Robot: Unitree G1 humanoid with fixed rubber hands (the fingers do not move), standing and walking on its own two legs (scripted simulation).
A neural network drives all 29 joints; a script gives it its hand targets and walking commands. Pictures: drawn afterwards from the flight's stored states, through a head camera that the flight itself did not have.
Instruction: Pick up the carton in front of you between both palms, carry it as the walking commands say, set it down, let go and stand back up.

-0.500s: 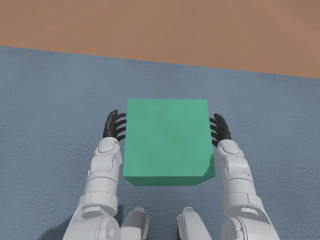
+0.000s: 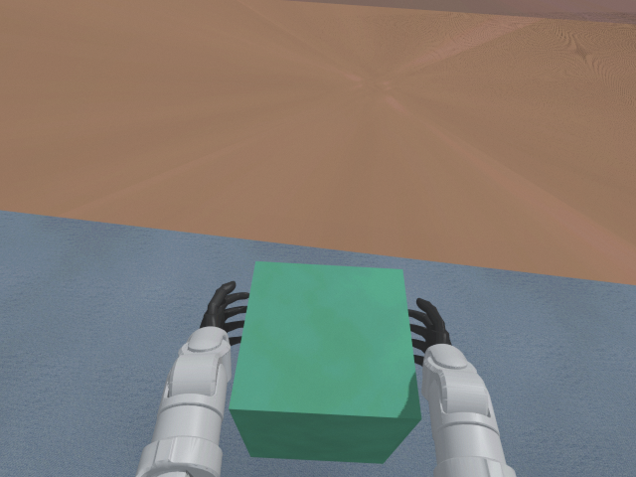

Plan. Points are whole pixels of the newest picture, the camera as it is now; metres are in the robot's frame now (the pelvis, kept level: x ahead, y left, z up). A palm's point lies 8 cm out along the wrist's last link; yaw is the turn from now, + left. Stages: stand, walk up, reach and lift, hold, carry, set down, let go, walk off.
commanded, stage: reach and lift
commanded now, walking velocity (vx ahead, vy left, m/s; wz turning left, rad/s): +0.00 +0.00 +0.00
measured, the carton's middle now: (322, 368) +0.30 +0.00 -0.06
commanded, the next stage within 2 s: hold in 1.00 s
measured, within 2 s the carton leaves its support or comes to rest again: neither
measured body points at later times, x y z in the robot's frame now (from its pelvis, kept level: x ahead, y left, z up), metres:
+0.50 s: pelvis -0.01 +0.00 +0.00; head -0.04 +0.00 +0.45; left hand +0.30 +0.15 +0.03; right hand +0.30 -0.15 +0.02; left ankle +0.00 +0.13 -0.74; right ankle +0.01 -0.13 -0.74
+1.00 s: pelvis +0.00 +0.00 +0.01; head -0.04 +0.00 +0.45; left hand +0.31 +0.15 +0.04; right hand +0.30 -0.15 +0.03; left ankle +0.00 +0.13 -0.74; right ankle +0.01 -0.13 -0.74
